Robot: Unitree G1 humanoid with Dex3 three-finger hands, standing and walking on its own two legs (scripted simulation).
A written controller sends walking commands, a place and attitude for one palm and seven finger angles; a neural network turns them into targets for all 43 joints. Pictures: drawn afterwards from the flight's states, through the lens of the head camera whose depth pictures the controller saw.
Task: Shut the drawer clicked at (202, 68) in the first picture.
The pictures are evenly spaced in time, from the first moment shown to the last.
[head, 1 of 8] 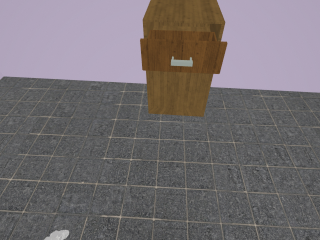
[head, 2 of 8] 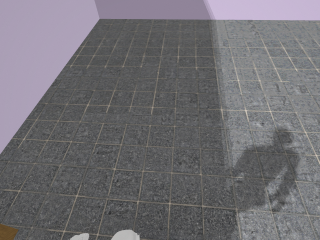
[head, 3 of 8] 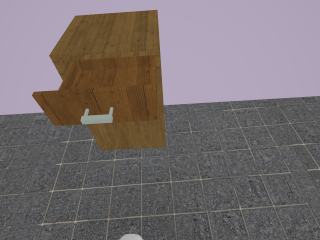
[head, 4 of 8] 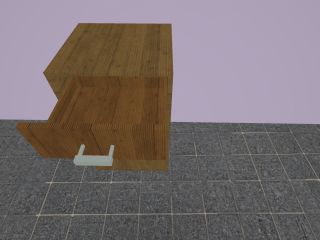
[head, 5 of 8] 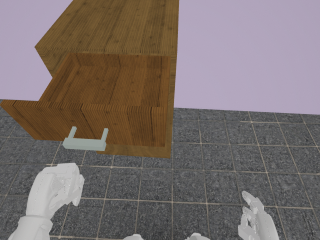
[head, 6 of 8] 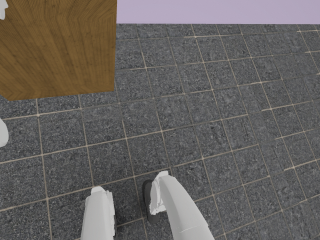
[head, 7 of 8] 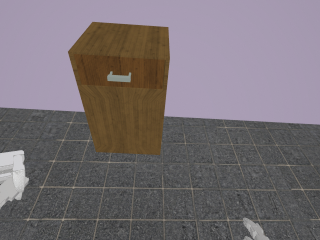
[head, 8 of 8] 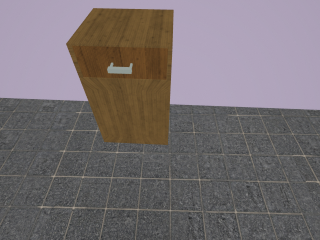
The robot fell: no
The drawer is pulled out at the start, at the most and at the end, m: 0.26 0.26 0.00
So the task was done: yes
